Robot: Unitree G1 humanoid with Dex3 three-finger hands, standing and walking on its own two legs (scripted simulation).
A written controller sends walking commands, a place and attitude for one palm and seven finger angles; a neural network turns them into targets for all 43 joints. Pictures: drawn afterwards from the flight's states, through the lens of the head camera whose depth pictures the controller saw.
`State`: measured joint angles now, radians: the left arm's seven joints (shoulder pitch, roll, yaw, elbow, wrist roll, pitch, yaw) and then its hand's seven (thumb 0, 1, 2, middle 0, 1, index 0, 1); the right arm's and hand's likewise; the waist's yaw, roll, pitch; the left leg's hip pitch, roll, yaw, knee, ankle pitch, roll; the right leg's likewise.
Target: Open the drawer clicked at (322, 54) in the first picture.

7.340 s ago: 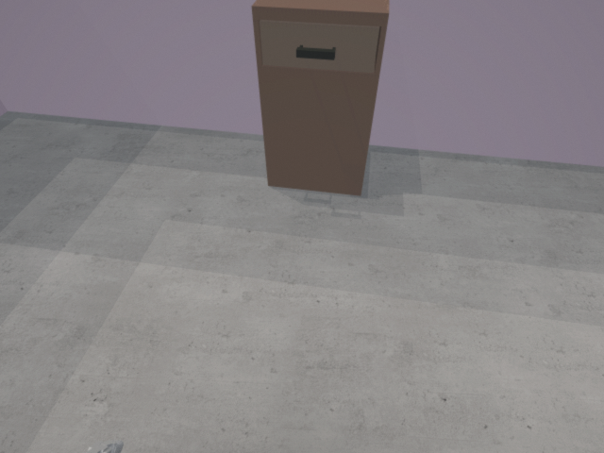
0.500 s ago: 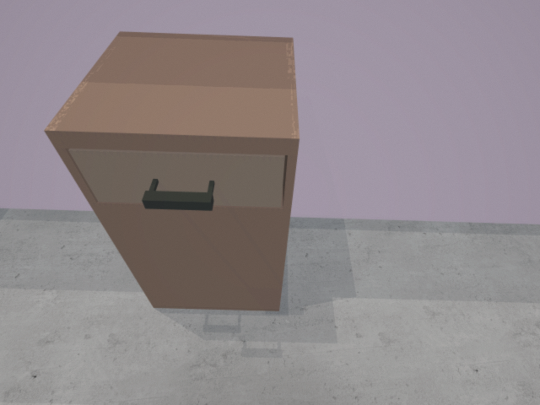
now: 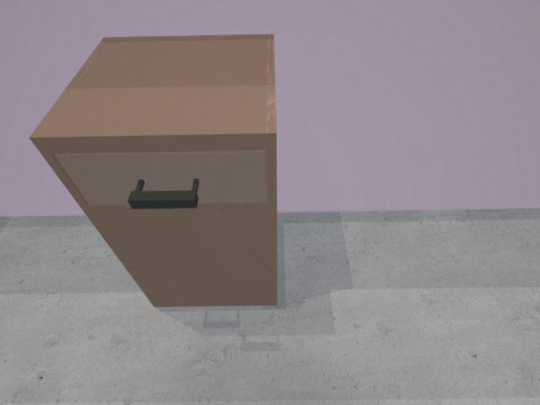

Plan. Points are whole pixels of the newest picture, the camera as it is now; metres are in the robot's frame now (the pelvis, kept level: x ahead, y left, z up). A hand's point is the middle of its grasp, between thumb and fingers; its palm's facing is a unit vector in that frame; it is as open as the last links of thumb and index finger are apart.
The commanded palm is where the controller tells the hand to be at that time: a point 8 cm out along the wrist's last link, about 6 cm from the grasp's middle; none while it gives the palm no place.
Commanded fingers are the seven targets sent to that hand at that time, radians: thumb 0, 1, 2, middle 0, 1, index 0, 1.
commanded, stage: come to a stop and stand still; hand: left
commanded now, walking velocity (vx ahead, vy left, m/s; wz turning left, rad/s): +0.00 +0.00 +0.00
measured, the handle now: (166, 191) +0.53 +0.26 -0.05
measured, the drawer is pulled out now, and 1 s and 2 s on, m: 0.00 0.00 0.00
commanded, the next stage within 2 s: look again from close up in 0.62 s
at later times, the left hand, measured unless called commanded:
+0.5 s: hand out of the picture -0.09 +0.14 -0.17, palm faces +0.07 -0.99 -0.14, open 7.4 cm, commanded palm none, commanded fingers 0.00 0.90 0.90 -0.20 -0.30 -0.20 -0.30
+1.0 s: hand out of the picture -0.02 +0.21 -0.17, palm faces +0.04 -0.98 -0.22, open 7.3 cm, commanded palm none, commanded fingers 0.00 0.90 0.90 -0.20 -0.30 -0.20 -0.30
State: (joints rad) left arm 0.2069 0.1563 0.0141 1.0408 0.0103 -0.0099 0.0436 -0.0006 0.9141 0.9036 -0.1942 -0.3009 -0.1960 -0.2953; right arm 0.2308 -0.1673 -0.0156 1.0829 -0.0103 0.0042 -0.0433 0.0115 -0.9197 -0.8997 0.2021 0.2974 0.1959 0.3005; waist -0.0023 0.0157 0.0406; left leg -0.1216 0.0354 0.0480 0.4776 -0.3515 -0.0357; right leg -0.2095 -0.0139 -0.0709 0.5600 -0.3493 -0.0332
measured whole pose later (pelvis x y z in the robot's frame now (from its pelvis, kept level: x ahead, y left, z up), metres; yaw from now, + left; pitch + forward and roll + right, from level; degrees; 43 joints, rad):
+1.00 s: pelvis -0.03 +0.03 +0.00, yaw +0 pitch -1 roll -1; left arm 0.29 0.15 0.00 1.10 0.01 -0.02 0.04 0.01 0.92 0.90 -0.20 -0.30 -0.20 -0.30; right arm 0.34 -0.14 0.01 1.07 -0.02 -0.02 -0.03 0.03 -0.93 -0.90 0.20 0.30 0.20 0.30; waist -0.01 0.03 -0.01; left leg -0.18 0.01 0.04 0.54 -0.34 0.02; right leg -0.22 -0.04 -0.07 0.53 -0.28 0.01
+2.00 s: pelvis -0.05 -0.01 -0.03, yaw +0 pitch +8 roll +1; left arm 0.27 0.36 -0.05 0.05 1.03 0.06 0.40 0.00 0.27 0.64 -0.26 -0.70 -0.26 -0.70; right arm 0.07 -0.18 0.01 0.56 -0.05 0.06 0.00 0.01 -0.90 -0.90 0.20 0.30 0.20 0.30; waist 0.08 0.03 -0.09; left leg -0.54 0.04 0.02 0.83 -0.44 -0.03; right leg -0.60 -0.01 -0.07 0.86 -0.41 -0.05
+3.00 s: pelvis -0.04 +0.03 +0.00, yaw +0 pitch +2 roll +0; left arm -0.10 0.45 -0.07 0.12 0.96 0.03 0.08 0.00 -0.48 0.31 -0.31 -1.20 -0.31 -1.20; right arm 0.16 -0.25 -0.01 0.62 0.00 0.10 0.00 0.01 -0.90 -0.90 0.20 0.30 0.20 0.30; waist 0.08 0.07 -0.02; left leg -0.23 0.00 0.05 0.49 -0.29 0.01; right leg -0.30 -0.03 -0.05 0.51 -0.25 0.00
